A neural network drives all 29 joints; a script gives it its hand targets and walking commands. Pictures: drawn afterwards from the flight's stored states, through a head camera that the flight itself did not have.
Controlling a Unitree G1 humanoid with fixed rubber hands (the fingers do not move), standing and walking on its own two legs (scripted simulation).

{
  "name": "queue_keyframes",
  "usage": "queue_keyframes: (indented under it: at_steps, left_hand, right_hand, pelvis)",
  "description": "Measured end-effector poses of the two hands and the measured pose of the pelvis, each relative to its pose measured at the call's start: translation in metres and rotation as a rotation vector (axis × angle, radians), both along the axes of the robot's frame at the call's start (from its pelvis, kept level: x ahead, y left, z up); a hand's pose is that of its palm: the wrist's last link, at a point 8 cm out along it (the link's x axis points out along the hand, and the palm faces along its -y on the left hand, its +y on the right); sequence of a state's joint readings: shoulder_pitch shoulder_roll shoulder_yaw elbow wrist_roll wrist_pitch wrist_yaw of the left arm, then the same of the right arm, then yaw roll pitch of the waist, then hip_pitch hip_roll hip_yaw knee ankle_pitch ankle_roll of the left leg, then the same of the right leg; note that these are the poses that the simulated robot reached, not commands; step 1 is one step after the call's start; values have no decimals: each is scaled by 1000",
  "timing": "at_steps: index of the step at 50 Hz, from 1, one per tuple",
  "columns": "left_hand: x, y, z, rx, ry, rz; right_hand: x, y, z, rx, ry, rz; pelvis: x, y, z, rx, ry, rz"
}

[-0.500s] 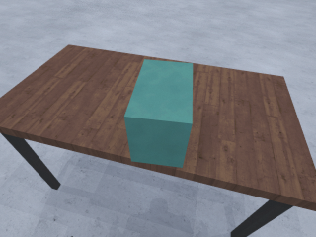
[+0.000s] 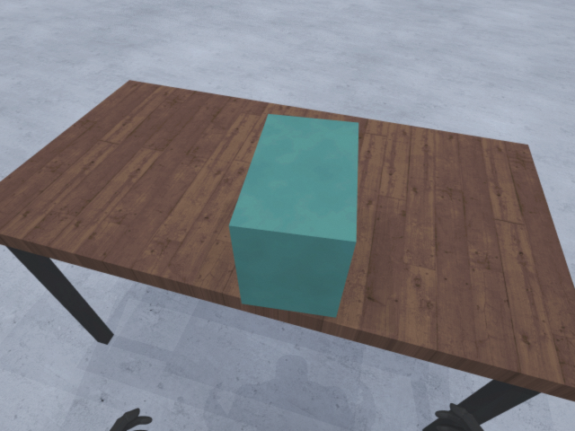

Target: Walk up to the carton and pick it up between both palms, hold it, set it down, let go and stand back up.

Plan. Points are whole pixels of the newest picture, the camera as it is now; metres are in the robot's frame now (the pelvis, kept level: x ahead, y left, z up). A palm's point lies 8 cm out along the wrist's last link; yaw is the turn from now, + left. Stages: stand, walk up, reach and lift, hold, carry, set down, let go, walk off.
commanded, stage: walk up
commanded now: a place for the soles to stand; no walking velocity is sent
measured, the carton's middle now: (300, 212) +0.48 +0.00 +0.03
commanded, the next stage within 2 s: none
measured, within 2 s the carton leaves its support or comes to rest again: neither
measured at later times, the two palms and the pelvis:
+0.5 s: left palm out of the picture +0.11 +0.25 -0.10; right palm out of the picture +0.11 -0.27 -0.11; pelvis +0.03 +0.00 -0.01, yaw -2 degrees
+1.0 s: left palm (91, 422) +0.16 +0.30 -0.10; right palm (454, 406) +0.20 -0.23 -0.09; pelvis +0.08 +0.03 +0.00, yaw -8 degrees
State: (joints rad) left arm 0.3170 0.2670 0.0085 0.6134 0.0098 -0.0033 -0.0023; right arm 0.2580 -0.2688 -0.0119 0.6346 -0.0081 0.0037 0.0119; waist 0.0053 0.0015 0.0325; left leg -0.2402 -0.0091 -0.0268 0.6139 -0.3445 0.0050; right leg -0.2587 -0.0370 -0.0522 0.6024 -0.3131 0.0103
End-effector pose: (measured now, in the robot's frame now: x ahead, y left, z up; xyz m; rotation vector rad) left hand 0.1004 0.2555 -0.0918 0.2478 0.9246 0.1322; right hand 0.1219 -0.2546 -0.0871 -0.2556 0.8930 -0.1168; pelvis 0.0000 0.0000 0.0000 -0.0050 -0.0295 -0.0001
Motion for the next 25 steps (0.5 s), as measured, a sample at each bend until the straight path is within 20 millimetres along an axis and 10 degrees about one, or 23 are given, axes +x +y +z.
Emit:
queue_keyframes:
  at_steps: [25]
  left_hand:
    - [7, -1, -5, 36, 66, -20]
  right_hand:
    - [-7, -15, -21, -9, 81, -36]
  pelvis:
    - [30, -5, -7, -1, 6, -37]
